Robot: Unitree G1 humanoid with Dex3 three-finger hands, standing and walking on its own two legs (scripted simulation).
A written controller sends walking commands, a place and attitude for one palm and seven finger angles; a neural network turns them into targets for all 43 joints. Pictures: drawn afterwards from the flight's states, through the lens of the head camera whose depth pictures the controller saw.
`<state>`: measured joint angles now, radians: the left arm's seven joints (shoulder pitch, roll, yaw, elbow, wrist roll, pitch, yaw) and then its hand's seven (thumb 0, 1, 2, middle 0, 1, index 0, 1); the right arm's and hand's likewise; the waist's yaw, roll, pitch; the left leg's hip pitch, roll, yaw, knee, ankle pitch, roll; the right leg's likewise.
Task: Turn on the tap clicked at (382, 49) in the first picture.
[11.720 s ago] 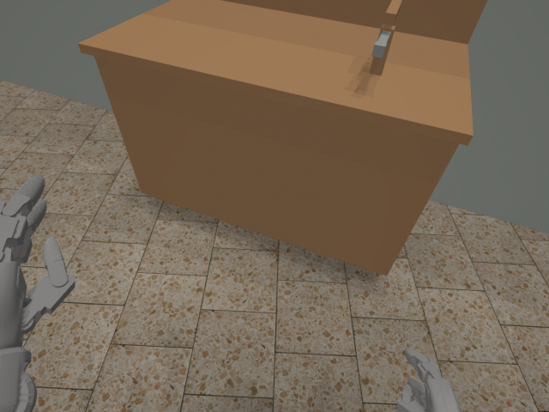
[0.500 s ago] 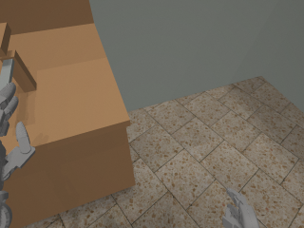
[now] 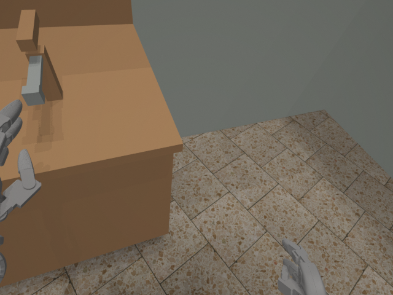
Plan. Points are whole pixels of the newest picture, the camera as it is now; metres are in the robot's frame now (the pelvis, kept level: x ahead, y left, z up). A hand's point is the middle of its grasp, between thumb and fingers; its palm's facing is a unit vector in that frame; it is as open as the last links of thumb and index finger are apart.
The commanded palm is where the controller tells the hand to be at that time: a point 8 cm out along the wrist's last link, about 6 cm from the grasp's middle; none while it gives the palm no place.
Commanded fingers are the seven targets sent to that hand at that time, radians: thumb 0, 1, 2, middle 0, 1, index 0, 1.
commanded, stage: come to a stop and stand still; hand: left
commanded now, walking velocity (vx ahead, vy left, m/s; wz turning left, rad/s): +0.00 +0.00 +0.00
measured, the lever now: (33, 95) +0.40 +0.37 +0.15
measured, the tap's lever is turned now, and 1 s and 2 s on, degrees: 0 0 0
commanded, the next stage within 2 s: look again from close up in 0.24 s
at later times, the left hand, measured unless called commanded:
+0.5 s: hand (36, 169) +0.23 +0.26 +0.18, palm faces +0.42 -0.83 -0.36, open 7.5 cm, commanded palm +0.17 +0.29 +0.18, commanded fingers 0.00 0.90 0.90 -0.20 -0.30 -0.20 -0.30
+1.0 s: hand (33, 159) +0.24 +0.27 +0.18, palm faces +0.43 -0.77 -0.47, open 7.5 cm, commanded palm +0.17 +0.28 +0.18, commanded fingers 0.00 0.90 0.90 -0.20 -0.30 -0.20 -0.30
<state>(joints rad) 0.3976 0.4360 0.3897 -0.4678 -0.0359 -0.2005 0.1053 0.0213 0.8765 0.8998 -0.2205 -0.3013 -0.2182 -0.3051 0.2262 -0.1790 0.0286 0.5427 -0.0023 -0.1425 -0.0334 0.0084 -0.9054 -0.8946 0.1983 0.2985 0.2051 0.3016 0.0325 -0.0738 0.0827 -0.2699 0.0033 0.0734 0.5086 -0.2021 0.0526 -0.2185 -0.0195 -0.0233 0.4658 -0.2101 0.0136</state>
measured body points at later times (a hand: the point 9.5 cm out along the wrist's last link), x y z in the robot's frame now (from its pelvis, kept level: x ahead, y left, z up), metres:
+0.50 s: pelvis +0.02 +0.01 +0.01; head +0.03 +0.04 +0.46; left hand +0.21 +0.31 +0.19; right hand +0.20 -0.21 -0.06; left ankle +0.05 +0.08 -0.74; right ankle +0.03 -0.14 -0.74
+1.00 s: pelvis +0.02 +0.00 +0.01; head +0.04 +0.01 +0.46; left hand +0.21 +0.31 +0.21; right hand +0.21 -0.22 -0.06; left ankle +0.05 +0.08 -0.74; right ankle +0.03 -0.14 -0.74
